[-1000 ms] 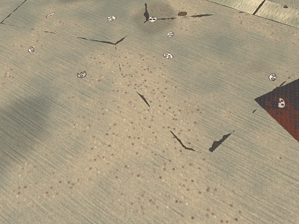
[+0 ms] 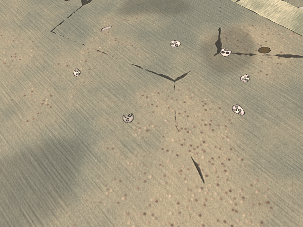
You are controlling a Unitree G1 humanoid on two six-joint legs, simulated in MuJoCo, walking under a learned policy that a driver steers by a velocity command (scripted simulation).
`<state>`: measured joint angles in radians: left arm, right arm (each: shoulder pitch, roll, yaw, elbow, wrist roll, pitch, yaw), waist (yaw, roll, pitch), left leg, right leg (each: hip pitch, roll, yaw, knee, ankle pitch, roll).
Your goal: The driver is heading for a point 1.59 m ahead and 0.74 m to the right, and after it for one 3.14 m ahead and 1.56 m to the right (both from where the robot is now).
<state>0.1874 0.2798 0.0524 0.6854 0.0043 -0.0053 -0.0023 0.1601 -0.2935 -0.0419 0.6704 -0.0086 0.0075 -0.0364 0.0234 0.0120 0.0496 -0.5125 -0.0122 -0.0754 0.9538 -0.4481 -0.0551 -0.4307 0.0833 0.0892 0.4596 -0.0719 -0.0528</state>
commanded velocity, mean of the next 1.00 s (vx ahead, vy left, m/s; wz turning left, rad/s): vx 0.02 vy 0.00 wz -0.56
